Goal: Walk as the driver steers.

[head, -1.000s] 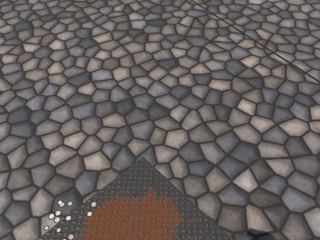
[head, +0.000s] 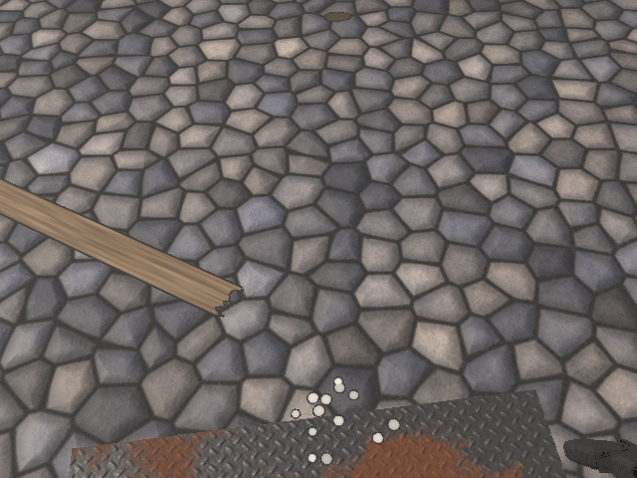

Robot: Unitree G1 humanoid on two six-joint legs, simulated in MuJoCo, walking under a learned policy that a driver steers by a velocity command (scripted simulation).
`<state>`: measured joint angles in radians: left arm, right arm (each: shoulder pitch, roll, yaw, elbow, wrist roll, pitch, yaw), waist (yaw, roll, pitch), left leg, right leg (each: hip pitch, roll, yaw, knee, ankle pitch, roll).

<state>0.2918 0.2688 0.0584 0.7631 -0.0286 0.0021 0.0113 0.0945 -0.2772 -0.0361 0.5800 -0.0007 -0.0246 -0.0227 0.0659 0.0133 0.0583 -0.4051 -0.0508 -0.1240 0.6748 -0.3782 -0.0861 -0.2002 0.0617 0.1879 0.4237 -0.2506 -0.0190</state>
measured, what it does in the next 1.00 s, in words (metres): walks ahead, turning right: left foot, then right foot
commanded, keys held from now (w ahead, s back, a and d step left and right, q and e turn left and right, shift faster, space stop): e+shift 0.38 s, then w+e+shift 0.24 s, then w+q+shift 0.38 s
